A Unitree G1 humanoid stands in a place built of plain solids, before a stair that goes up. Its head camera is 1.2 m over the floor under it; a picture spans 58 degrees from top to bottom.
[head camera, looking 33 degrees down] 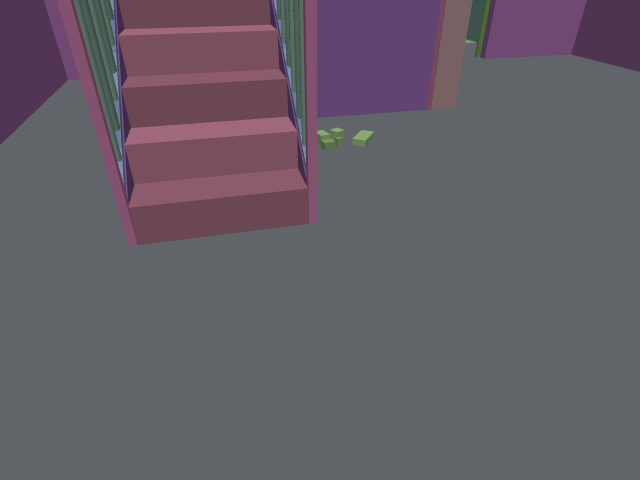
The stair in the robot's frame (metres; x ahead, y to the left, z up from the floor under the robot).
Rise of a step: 0.21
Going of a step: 0.26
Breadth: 0.87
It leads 14 degrees to the left of straight ahead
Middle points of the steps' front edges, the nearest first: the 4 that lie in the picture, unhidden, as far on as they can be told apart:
1.90 0.48 0.21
2.16 0.55 0.43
2.42 0.61 0.64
2.67 0.67 0.85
